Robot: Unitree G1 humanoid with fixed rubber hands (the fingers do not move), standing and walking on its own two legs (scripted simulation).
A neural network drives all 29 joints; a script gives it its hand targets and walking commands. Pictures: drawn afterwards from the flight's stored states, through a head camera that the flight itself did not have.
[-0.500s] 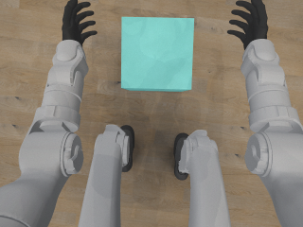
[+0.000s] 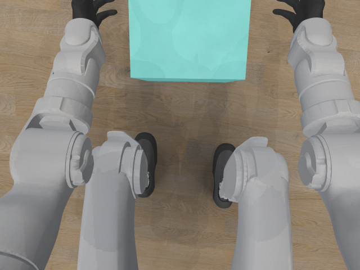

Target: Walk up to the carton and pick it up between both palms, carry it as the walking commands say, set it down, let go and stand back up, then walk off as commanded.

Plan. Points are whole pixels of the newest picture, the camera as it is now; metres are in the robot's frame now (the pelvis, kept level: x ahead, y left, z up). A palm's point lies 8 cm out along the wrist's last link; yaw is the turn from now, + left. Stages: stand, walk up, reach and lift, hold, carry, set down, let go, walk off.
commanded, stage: reach and lift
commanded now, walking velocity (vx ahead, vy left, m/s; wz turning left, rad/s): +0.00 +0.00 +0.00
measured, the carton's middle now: (188, 32) +0.53 +0.01 -0.30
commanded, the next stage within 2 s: none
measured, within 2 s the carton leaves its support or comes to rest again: leaves its support in 1.70 s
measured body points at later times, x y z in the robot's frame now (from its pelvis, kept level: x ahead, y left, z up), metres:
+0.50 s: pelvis -0.01 +0.00 -0.05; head +0.36 -0.01 +0.20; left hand +0.54 +0.19 -0.23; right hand +0.54 -0.19 -0.23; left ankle +0.13 +0.13 -0.37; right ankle +0.10 -0.12 -0.37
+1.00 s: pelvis -0.01 +0.00 -0.04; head +0.36 +0.00 +0.20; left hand +0.54 +0.17 -0.23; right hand +0.54 -0.15 -0.23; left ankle +0.13 +0.13 -0.37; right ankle +0.10 -0.12 -0.37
